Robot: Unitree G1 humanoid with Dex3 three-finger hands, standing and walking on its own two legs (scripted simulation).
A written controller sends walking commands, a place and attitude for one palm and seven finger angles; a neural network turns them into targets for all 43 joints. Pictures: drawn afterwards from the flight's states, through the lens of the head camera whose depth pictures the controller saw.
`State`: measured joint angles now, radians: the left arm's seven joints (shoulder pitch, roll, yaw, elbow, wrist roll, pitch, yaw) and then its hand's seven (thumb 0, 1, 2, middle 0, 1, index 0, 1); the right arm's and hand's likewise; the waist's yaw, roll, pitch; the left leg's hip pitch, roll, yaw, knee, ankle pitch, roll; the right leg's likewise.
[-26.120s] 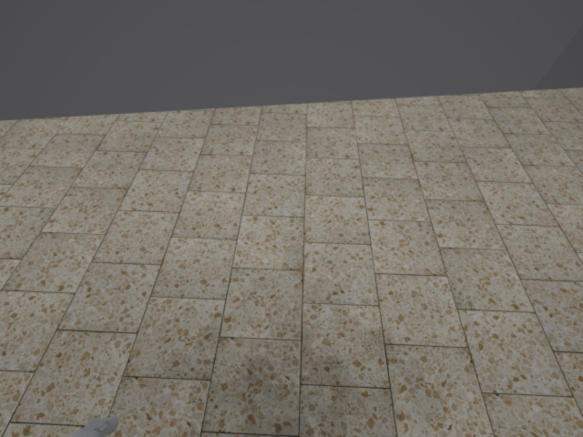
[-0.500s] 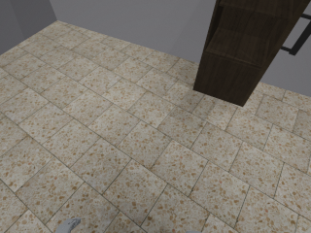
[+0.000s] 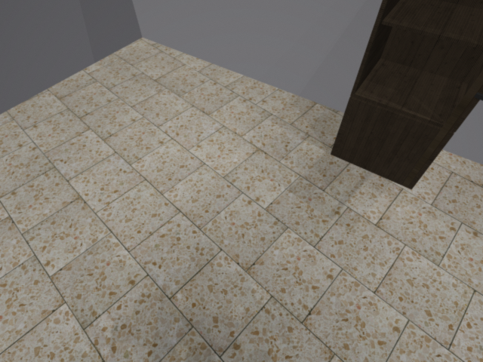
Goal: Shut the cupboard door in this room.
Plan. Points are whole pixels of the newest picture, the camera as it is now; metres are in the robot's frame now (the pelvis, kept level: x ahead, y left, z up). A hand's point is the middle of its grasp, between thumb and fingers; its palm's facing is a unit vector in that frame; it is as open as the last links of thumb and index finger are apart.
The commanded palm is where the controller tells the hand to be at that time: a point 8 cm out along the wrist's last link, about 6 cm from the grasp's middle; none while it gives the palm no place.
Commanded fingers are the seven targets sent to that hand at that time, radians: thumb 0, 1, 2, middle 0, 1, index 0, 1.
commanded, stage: turn or walk to find it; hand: left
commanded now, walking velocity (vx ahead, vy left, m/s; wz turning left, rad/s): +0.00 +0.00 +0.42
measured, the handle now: out of the picture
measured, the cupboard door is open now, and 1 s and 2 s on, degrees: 80 80 80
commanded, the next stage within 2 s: stand and wait in 0.90 s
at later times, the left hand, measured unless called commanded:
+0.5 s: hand out of the picture +0.00 +0.25 -0.19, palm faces +0.17 -0.96 -0.22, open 7.4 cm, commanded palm none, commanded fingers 0.00 0.90 0.90 -0.20 -0.30 -0.20 -0.30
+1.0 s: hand out of the picture +0.03 +0.22 -0.15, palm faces +0.29 -0.92 -0.26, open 7.4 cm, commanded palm none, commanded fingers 0.00 0.90 0.90 -0.20 -0.30 -0.20 -0.30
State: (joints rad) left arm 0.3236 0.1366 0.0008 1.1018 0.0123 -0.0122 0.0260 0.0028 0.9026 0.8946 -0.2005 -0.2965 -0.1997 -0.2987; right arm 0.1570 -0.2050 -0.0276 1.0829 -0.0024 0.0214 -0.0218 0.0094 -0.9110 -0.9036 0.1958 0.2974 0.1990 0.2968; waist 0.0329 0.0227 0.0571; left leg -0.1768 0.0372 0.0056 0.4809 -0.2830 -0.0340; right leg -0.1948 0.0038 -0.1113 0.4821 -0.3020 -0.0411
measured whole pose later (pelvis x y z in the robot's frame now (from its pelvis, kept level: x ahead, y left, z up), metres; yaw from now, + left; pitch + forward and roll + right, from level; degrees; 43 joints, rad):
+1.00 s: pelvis -0.04 +0.00 +0.00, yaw +19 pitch +2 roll +0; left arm 0.10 0.20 0.03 0.92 0.01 0.01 0.02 0.00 0.91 0.89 -0.20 -0.30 -0.20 -0.30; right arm 0.25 -0.23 -0.07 0.98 -0.02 0.04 0.00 0.01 -0.91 -0.90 0.20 0.30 0.20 0.30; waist -0.04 0.03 0.05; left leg -0.36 -0.08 -0.15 0.57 -0.26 -0.01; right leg -0.26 -0.01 -0.02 0.52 -0.27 0.02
